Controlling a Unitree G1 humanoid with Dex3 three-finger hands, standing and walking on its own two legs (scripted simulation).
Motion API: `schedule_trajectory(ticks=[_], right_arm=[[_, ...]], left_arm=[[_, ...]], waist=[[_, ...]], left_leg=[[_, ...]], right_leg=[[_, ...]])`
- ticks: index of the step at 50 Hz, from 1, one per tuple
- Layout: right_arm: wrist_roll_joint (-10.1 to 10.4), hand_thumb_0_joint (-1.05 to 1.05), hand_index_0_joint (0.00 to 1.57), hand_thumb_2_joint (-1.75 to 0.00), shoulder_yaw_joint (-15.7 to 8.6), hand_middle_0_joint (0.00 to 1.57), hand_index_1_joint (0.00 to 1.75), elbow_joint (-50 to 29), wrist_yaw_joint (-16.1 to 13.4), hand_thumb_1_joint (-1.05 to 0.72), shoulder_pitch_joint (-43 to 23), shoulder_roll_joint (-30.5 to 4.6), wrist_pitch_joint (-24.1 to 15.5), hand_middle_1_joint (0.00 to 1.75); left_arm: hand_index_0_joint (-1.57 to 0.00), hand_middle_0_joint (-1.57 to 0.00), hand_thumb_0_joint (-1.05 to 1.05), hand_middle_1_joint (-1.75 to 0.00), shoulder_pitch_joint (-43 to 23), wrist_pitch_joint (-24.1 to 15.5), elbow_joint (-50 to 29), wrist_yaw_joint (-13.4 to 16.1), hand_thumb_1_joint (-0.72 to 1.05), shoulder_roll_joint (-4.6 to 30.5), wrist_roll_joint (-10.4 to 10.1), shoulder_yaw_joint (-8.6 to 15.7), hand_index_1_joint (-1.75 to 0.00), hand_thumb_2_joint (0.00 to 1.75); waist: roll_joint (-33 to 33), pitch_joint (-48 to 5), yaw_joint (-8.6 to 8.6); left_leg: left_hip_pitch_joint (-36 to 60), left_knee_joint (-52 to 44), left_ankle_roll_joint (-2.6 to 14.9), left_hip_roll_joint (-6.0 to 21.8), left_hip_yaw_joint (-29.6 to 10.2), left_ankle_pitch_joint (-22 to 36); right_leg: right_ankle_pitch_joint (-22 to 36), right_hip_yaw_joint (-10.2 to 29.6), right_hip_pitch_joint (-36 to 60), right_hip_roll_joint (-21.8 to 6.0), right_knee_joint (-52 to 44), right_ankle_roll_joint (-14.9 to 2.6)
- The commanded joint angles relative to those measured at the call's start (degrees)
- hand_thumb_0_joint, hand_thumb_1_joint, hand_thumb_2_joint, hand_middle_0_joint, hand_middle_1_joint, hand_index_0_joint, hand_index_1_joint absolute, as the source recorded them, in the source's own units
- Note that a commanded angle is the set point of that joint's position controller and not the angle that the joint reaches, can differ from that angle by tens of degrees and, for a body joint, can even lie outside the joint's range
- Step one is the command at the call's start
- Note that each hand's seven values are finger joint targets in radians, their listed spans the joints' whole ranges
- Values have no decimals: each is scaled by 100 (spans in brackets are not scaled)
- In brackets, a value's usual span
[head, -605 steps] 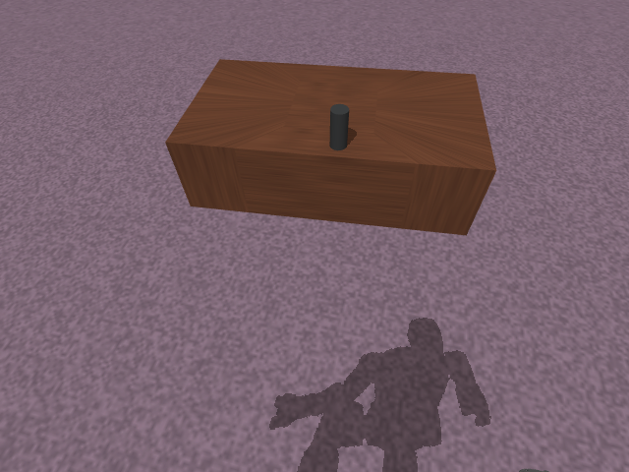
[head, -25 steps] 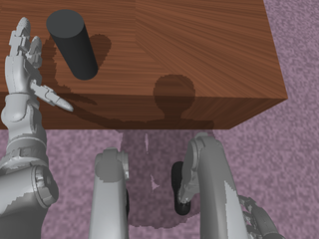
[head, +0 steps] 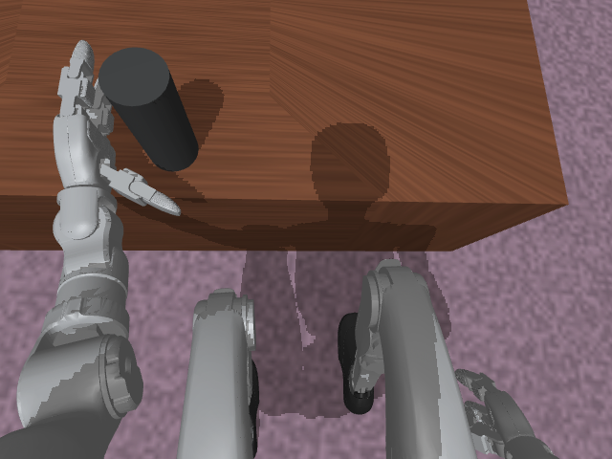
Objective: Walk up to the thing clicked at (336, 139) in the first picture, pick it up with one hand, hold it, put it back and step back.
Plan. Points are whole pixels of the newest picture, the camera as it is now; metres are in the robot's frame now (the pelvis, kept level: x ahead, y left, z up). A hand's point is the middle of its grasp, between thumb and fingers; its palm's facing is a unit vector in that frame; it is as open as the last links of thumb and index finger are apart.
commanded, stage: close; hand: left
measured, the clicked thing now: (157, 119) +0.51 +0.15 +0.00
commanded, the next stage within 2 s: settle in 0.80 s
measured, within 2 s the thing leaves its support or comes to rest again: leaves its support in 1.16 s
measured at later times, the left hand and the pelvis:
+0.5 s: hand (140, 124) +0.50 +0.17 +0.00, palm faces +0.05 -1.00 +0.00, open 14.2 cm; pelvis +0.00 +0.00 +0.00, yaw +0 degrees
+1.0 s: hand (140, 125) +0.50 +0.17 -0.01, palm faces +0.05 -1.00 -0.01, open 10.0 cm; pelvis -0.01 +0.00 +0.00, yaw +0 degrees
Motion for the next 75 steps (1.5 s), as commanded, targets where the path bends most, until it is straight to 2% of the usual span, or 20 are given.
schedule_trajectory(ticks=[1,14,21,23,25,26,31,33,34,37,39,43,45,47,51,54,58,66,69,75], right_arm=[[11,0,20,-90,-425,20,30,-227,-101,-92,942,-1132,-40,30],[-18,0,20,-90,-380,20,30,-370,-103,-92,880,-1097,14,30],[11,0,20,-90,-353,20,30,-335,-125,-92,930,-1131,65,30],[0,0,20,-90,-326,20,30,-357,-103,-92,972,-1107,85,30],[-4,0,20,-90,-356,20,30,-368,-110,-92,1041,-1101,93,30],[-6,0,20,-90,-338,20,30,-351,-97,-92,1018,-1067,102,30],[0,0,20,-90,-359,20,30,-446,-87,-93,1071,-1101,109,30],[2,0,20,-90,-335,20,30,-392,-78,-93,1050,-1101,123,30],[2,0,20,-90,-379,20,30,-409,-85,-93,1120,-1140,127,30],[14,0,20,-90,-350,20,30,-447,-85,-93,1090,-1125,164,30],[19,0,20,-90,-352,20,30,-431,-84,-93,1118,-1089,153,30],[12,0,20,-90,-326,20,30,-386,-95,-92,1055,-1072,136,30],[7,0,20,-90,-337,20,30,-371,-92,-92,1062,-1100,132,30],[-9,0,20,-90,-319,20,30,-367,-77,-92,1019,-1097,145,30],[-28,0,20,-90,-339,20,30,-441,-92,-92,1047,-1110,176,30],[7,0,20,-91,-352,20,30,-462,-94,-92,1109,-1103,201,30],[63,0,20,-91,-380,20,30,-492,-127,-92,1123,-1122,239,30],[169,0,20,-91,-419,20,30,-572,-193,-92,1079,-999,253,30],[220,0,20,-91,-436,20,30,-582,-227,-92,1066,-1001,261,30],[229,0,20,-91,-416,20,30,-607,-262,-92,1106,-934,265,30]], left_arm=[[-31,-30,0,-24,-1965,-407,-963,-27,-56,1190,-29,240,-22,10],[-46,-45,0,-38,-2613,-508,-838,-98,-47,1317,9,169,-37,22],[-57,-56,0,-50,-2572,-431,-643,-16,-39,1447,3,294,-49,34],[-62,-61,0,-55,-2557,-421,-580,-25,-34,1204,21,148,-54,39],[-66,-65,0,-59,-2574,-441,-634,33,-31,1419,82,301,-58,42],[-68,-68,0,-62,-2460,-423,-382,24,-31,1163,76,172,-61,45],[-81,-80,0,-72,-2626,-460,-665,49,-24,1414,104,279,-72,54],[-84,-83,0,-76,-2336,-422,-346,-1,-19,1174,105,143,-75,57],[-85,-84,0,-77,-2519,-457,-692,30,-18,1466,125,353,-76,58],[-95,-94,0,-87,-2506,-439,-762,29,-12,1454,92,352,-86,67],[-101,-100,0,-92,-2550,-438,-676,14,-5,1150,60,198,-91,72],[-110,-109,0,-101,-2436,-438,-315,-16,4,1160,89,108,-100,80],[-115,-114,0,-110,-2558,-502,-492,26,4,1389,83,278,-110,91],[-116,-115,0,-124,-2503,-513,-394,11,15,1249,95,186,-123,107],[-123,-121,0,-134,-2657,-505,-800,62,16,1563,200,248,-134,117],[-128,-127,0,-141,-2727,-410,-995,125,15,1371,192,117,-142,124],[-135,-133,0,-150,-2904,-302,-1345,233,8,1561,127,231,-150,130],[-139,-137,0,-159,-2640,60,-1403,303,-5,1249,33,-2,-160,138],[-137,-135,0,-156,-2140,232,-1006,283,-11,1216,24,7,-157,135],[-138,-136,0,-156,-2447,239,-1540,373,-8,1424,88,75,-157,135]], waist=[[382,-3563,-176],[485,-3761,-212],[524,-3658,-200],[675,-3724,-242],[563,-3813,-201],[509,-3654,-274],[540,-3779,-236],[584,-3587,-256],[699,-3831,-202],[691,-3933,-153],[620,-3808,-314],[452,-3444,-372],[474,-3408,-282],[635,-3439,-285],[922,-4007,-154],[943,-4149,-211],[796,-4157,-211],[403,-3675,-254],[222,-3548,-249],[640,-3693,-95]], left_leg=[[1636,-1718,65,-1,78,1102],[1622,-1851,96,-21,141,514],[1710,-1836,76,-16,69,751],[1886,-1877,26,-10,5,1002],[1813,-1824,55,-17,83,1103],[1728,-1823,53,-18,70,1032],[1690,-1855,84,-16,117,962],[1766,-1889,55,-9,65,993],[1893,-1882,42,5,69,1117],[1987,-1933,34,8,22,1157],[1893,-1905,45,10,34,1073],[1524,-1860,90,4,56,760],[1515,-1889,92,16,49,610],[1709,-1908,63,12,33,690],[2089,-1933,35,1,93,993],[2210,-2009,14,8,45,1118],[2220,-2133,46,19,-5,893],[2028,-2429,132,32,76,427],[2088,-2540,137,40,55,524],[2779,-2868,47,103,-50,1038]], right_leg=[[608,-118,2759,237,-949,-262],[131,-59,2878,251,-1114,-234],[356,-71,2766,233,-1065,-249],[555,-109,2697,220,-960,-277],[625,-95,2891,241,-993,-270],[568,-101,2787,239,-999,-272],[517,-84,2965,251,-1063,-260],[520,-96,2765,235,-1022,-278],[616,-105,2792,251,-986,-285],[659,-113,2873,234,-965,-287],[606,-124,2829,244,-1015,-274],[335,-111,2746,248,-1063,-248],[200,-108,2686,255,-1056,-244],[272,-118,2573,237,-1009,-261],[528,-84,2849,230,-1012,-276],[651,-101,2904,234,-1017,-298],[498,-97,3067,233,-1196,-266],[97,3,3481,265,-1786,-224],[155,4,3640,279,-1955,-219],[555,-10,3719,295,-2028,-294]])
